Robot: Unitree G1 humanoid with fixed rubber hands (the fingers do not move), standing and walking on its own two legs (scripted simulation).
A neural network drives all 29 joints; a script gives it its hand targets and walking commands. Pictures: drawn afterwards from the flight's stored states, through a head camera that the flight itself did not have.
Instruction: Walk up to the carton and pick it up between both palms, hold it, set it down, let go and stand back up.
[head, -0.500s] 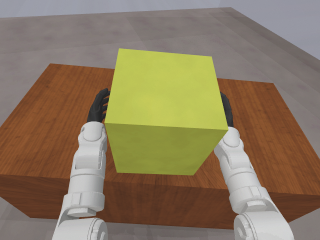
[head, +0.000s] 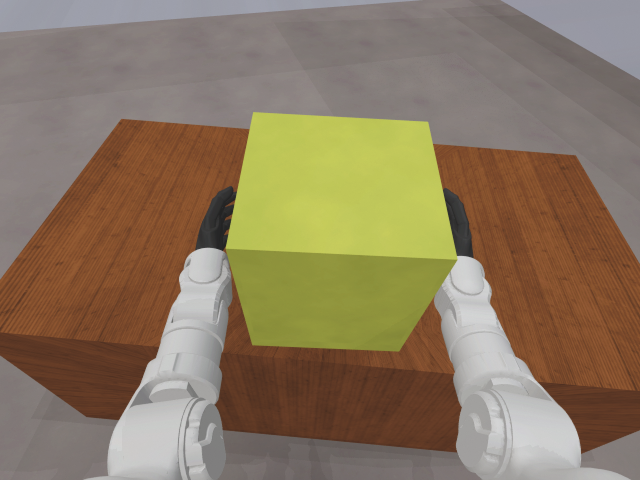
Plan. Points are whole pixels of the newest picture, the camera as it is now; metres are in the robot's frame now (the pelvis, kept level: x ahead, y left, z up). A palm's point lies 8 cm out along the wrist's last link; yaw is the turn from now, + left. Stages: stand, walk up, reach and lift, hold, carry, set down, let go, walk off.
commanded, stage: set down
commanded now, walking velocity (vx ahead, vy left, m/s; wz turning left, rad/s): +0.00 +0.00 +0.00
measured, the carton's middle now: (332, 242) +0.42 +0.01 +0.05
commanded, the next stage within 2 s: none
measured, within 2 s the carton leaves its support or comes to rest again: neither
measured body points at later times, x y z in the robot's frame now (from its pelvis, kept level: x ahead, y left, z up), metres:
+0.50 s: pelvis +0.02 +0.00 +0.00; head +0.08 +0.01 +0.44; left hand +0.42 +0.17 +0.03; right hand +0.43 -0.16 +0.04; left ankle +0.00 +0.14 -0.75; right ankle -0.01 -0.09 -0.75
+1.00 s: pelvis +0.01 +0.00 -0.01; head +0.11 -0.01 +0.43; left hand +0.42 +0.14 -0.01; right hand +0.43 -0.18 +0.00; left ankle +0.00 +0.14 -0.75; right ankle -0.01 -0.09 -0.75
